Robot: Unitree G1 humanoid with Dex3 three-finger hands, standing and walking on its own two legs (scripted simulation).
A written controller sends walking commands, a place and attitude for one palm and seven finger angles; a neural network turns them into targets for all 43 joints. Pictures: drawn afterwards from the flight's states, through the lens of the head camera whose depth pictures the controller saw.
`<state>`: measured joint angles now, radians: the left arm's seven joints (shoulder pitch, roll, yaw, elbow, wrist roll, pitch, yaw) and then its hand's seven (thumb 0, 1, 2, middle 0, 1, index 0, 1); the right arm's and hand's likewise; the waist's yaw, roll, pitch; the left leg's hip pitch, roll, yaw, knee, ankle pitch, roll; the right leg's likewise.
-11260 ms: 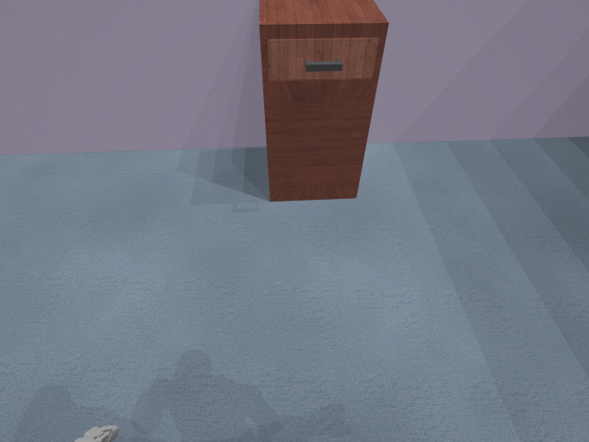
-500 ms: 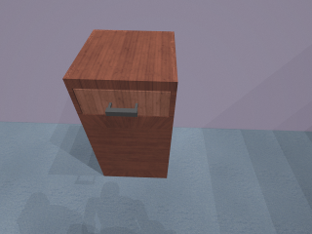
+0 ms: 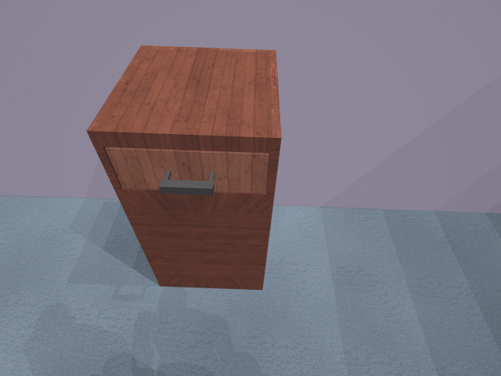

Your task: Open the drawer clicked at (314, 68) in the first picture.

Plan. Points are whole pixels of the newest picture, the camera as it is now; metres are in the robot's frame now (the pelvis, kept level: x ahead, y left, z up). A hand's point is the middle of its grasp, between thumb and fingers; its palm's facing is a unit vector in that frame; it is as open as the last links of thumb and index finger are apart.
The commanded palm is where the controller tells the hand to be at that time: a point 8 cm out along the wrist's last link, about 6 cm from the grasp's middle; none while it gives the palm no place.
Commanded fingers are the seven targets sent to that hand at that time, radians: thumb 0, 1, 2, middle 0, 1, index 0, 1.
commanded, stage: look again from close up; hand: left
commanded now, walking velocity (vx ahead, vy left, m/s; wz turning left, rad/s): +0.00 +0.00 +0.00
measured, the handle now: (188, 181) +0.56 +0.19 -0.07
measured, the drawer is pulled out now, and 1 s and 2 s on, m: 0.00 0.00 0.00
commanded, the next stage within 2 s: raise the hand with hooked fingers in 0.08 s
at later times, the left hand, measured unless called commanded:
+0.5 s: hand (153, 327) +0.20 +0.17 -0.04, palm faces -0.02 -0.28 -0.96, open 8.0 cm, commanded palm +0.15 +0.21 -0.03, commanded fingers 0.00 0.50 0.73 -0.23 -0.56 -0.23 -0.56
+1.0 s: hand (141, 310) +0.22 +0.19 -0.02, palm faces -0.01 -0.11 -0.99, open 10.9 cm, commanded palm +0.19 +0.20 +0.04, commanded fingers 0.00 -0.08 0.48 -0.27 -0.93 -0.27 -0.93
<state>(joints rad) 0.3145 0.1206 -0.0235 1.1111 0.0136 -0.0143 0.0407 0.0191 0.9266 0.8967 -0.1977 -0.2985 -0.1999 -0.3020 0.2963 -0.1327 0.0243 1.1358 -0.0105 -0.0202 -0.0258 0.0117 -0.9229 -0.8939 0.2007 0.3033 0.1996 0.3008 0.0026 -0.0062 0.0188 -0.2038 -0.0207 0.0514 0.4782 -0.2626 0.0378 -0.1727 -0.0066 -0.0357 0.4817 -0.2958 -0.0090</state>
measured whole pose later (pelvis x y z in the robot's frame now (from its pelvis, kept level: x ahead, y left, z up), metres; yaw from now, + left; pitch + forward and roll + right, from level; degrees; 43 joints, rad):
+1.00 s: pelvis -0.01 -0.04 -0.03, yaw +0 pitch +8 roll +2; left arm 0.27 0.36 -0.06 0.02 1.00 0.01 0.32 0.00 0.14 0.57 -0.27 -0.79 -0.27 -0.79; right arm 0.14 -0.20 0.03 0.59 -0.05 0.11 -0.01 0.01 -0.90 -0.89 0.20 0.30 0.20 0.30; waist 0.06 0.05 -0.08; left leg -0.52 0.02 0.05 0.74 -0.35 -0.01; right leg -0.52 0.02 -0.04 0.79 -0.41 -0.06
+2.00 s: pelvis -0.02 +0.00 +0.00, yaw +0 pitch +3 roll +0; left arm -0.06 0.46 -0.06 0.08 0.94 -0.03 0.12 0.00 -0.49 0.30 -0.32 -1.20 -0.32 -1.20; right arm 0.17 -0.26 -0.02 0.63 0.00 0.13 -0.01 0.01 -0.91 -0.89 0.20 0.30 0.20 0.30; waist 0.08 0.07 0.00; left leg -0.32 -0.03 0.05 0.52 -0.25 0.04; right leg -0.29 -0.01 -0.04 0.53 -0.29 -0.01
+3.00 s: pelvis +0.00 -0.02 -0.02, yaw +0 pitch +11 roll +0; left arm -0.50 0.40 -0.11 0.67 1.03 -0.02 0.25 0.00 -0.48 0.30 -0.32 -1.20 -0.32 -1.20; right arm 0.27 -0.26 -0.07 0.67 0.02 0.14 -0.03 0.01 -0.91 -0.89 0.20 0.30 0.20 0.30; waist -0.01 0.06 -0.09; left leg -0.52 0.00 0.05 0.65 -0.32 0.02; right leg -0.49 0.01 -0.04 0.66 -0.36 -0.03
